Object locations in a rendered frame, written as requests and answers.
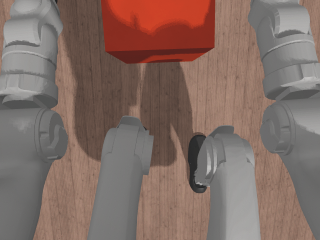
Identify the robot left forearm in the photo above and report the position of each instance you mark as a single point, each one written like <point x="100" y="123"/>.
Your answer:
<point x="29" y="55"/>

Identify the robot right upper arm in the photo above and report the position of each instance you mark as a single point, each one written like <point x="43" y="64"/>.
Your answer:
<point x="291" y="129"/>

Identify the robot left upper arm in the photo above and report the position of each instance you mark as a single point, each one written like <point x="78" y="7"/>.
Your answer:
<point x="31" y="139"/>

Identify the carton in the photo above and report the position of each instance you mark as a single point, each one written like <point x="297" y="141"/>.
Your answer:
<point x="158" y="31"/>

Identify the left robot shin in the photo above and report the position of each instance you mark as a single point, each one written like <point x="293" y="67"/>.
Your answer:
<point x="109" y="140"/>

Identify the right robot thigh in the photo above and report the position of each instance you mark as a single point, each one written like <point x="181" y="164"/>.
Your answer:
<point x="234" y="212"/>

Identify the robot right forearm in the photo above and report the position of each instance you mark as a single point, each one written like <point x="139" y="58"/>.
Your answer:
<point x="287" y="49"/>

